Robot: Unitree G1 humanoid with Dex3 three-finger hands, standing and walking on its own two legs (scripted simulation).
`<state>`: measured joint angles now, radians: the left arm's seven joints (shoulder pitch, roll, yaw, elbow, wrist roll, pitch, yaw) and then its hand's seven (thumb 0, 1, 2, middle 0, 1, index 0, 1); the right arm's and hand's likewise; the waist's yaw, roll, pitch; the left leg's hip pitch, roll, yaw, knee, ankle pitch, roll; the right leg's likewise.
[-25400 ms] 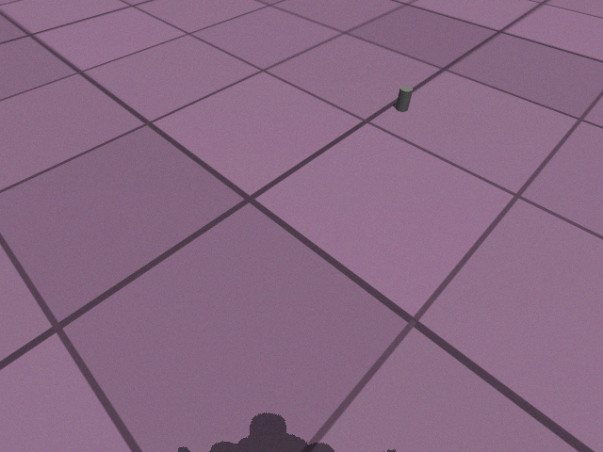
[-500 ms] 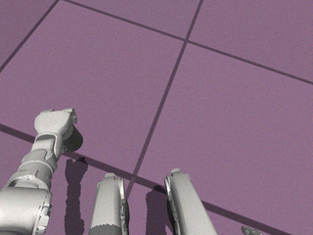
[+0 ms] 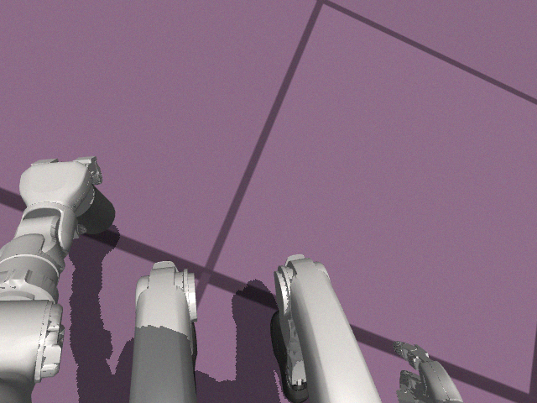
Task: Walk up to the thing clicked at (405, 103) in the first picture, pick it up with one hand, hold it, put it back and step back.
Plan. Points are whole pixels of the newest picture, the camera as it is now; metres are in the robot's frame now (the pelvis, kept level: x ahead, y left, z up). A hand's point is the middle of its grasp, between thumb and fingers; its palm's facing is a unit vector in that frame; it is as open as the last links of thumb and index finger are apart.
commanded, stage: crouch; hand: left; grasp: from above
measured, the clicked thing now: (82, 206) +0.42 +0.29 -0.23
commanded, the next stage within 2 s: lower in 0.48 s
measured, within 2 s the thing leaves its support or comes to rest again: rests again in 1.22 s
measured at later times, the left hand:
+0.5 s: hand (85, 207) +0.42 +0.28 -0.23, palm faces -0.47 -0.05 -0.88, open 10.2 cm
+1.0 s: hand (95, 210) +0.43 +0.28 -0.29, palm faces -0.47 -0.07 -0.88, open 10.2 cm
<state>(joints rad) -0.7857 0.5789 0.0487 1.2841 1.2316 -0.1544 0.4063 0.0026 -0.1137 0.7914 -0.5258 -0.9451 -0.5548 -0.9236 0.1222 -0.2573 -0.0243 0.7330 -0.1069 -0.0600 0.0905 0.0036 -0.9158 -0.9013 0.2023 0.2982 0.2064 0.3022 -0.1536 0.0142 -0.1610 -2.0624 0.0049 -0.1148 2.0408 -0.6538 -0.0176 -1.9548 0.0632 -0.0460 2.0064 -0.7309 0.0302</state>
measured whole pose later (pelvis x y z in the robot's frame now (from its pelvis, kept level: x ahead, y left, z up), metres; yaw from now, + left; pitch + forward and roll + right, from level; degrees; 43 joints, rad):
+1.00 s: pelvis -0.01 +0.00 -0.10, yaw -4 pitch +34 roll -8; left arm -0.91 0.74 0.12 1.46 1.26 -0.23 0.44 0.00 -0.12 0.77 -0.57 -0.89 -0.59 -0.87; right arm 0.10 -0.27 0.06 0.77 -0.15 -0.05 0.12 0.00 -0.92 -0.90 0.20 0.30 0.21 0.30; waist -0.21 -0.03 -0.04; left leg -2.32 0.01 -0.16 2.37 -0.65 -0.03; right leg -2.21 0.10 -0.08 2.32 -0.72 0.04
